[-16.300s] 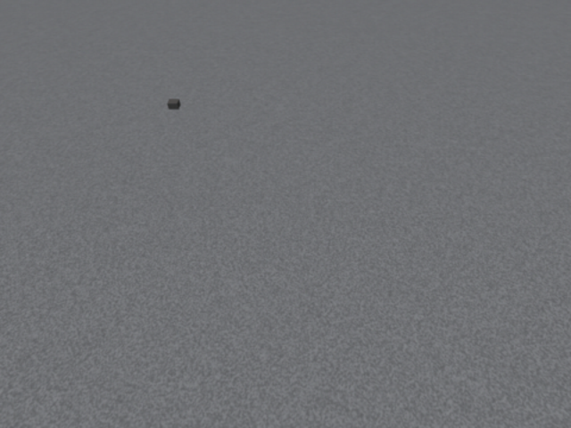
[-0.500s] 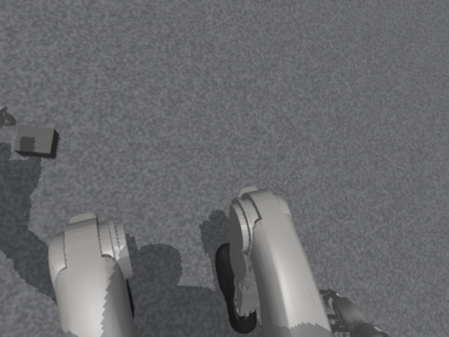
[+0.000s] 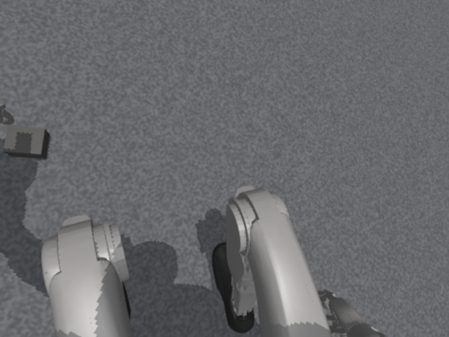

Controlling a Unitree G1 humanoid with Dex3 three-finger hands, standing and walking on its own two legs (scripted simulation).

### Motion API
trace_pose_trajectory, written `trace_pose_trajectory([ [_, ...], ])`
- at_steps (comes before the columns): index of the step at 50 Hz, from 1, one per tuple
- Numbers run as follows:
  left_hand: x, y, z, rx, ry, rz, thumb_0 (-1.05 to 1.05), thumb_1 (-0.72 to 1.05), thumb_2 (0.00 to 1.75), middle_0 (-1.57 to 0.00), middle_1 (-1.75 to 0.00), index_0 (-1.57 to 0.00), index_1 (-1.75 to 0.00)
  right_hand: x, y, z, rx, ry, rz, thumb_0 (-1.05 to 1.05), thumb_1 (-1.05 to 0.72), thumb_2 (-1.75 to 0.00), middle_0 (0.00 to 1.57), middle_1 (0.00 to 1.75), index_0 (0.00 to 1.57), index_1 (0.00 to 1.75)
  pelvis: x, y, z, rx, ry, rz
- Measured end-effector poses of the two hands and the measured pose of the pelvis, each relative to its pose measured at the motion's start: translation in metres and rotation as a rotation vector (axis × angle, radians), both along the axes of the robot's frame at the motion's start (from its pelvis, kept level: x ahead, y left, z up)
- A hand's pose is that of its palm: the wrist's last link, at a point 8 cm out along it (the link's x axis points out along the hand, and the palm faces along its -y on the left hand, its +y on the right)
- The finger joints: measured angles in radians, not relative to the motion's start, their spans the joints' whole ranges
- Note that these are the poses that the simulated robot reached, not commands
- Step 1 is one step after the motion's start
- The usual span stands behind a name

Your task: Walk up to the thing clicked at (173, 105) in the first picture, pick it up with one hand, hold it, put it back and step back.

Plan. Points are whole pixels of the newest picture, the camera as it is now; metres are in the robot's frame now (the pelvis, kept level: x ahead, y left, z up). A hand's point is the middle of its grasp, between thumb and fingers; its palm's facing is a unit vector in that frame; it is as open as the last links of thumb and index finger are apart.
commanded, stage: rise first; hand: left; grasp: from above
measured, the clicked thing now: (27, 142) +0.49 +0.31 -0.29
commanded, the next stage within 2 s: approach in 1.16 s
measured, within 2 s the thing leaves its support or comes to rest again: neither
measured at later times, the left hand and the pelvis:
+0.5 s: hand out of the picture +0.43 +0.35 -0.16, palm faces -0.52 -0.01 -0.86, open 11.7 cm; pelvis +0.00 +0.00 +0.01, yaw +1 degrees
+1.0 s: hand out of the picture +0.44 +0.35 -0.15, palm faces -0.49 +0.00 -0.87, open 11.8 cm; pelvis -0.01 +0.00 +0.01, yaw +0 degrees
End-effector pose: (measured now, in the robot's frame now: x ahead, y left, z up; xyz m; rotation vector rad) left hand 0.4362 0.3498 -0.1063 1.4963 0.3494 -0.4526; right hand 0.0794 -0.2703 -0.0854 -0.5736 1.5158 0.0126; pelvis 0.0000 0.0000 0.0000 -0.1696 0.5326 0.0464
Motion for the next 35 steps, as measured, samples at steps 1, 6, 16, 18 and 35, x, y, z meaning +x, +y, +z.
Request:
trace_pose_trajectory([
  [1,0.000,-0.001,0.000,0.002,0.000,-0.001,0.00,-0.17,0.73,-0.33,-0.73,-0.35,-0.72,0.000,0.000,0.000,0.001,-0.002,0.000,0.00,-0.91,-0.90,0.20,0.30,0.20,0.30,0.000,0.000,0.000,0.000,0.000,0.000],
  [6,0.004,-0.003,0.001,0.010,-0.005,0.004,0.00,-0.15,0.72,-0.35,-0.73,-0.37,-0.71,-0.002,0.001,0.001,0.000,-0.010,-0.001,0.00,-0.91,-0.90,0.20,0.30,0.20,0.30,-0.001,0.000,0.001,0.000,0.003,0.002],
  [16,0.007,-0.003,0.003,0.029,-0.010,0.030,0.00,-0.13,0.70,-0.36,-0.74,-0.39,-0.71,-0.010,0.002,0.006,-0.001,-0.006,-0.007,0.00,-0.92,-0.90,0.20,0.30,0.20,0.30,-0.001,0.000,0.004,-0.002,0.013,0.006],
  [18,0.006,-0.001,0.005,0.035,-0.003,0.032,0.00,-0.13,0.69,-0.37,-0.74,-0.39,-0.71,-0.010,0.003,0.006,0.000,-0.006,-0.010,0.00,-0.92,-0.90,0.20,0.30,0.20,0.30,-0.001,0.000,0.004,-0.002,0.015,0.007],
  [35,0.000,0.004,0.012,0.007,0.014,0.018,0.00,-0.12,0.69,-0.40,-0.70,-0.42,-0.68,-0.005,0.004,0.010,-0.004,-0.017,0.013,0.00,-0.93,-0.91,0.20,0.30,0.20,0.30,-0.004,0.002,0.006,-0.007,-0.004,0.009],
])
